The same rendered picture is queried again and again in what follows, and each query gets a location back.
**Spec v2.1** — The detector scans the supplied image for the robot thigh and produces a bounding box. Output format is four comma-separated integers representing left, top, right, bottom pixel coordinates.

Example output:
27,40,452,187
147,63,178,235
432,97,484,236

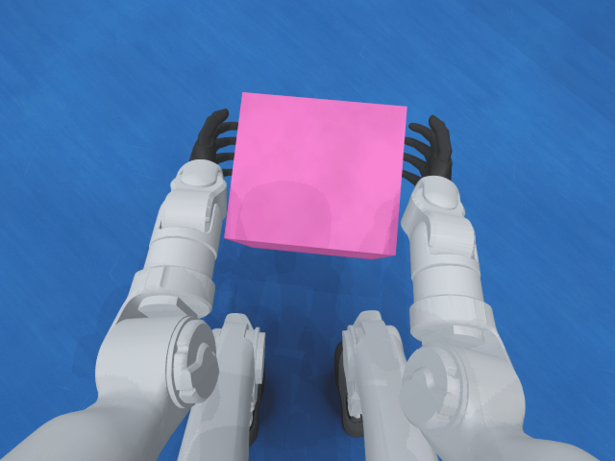
177,323,265,461
342,320,439,461

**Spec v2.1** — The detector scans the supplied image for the left robot forearm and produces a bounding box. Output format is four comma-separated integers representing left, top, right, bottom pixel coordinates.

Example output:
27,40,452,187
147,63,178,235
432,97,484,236
95,159,227,391

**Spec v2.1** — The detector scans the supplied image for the carton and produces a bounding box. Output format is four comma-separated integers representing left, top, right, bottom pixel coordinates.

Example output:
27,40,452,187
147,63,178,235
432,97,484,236
224,92,407,259

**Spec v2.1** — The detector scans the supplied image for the right robot forearm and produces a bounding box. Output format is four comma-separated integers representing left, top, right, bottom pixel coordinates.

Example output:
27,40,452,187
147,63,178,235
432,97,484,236
401,176,516,373

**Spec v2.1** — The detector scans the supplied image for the right robot hand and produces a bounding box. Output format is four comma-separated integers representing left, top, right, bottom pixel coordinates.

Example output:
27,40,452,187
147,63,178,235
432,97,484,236
402,115,453,186

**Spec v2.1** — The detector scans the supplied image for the left robot upper arm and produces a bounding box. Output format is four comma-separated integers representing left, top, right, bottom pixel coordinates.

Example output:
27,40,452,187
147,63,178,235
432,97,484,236
0,315,219,461

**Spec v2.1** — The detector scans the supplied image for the robot left thigh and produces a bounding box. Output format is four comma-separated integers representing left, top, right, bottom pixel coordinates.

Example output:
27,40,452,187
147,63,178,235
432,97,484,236
177,323,265,461

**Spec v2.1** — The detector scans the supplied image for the robot right thigh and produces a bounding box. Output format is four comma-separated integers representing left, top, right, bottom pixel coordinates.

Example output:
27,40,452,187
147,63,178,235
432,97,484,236
342,320,439,461

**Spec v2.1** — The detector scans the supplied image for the left robot hand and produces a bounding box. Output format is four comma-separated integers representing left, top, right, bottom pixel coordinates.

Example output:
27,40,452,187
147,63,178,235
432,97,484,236
189,109,238,177

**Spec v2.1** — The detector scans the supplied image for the right robot upper arm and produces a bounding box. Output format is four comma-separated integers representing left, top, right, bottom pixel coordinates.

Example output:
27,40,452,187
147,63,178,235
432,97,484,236
399,342,600,461

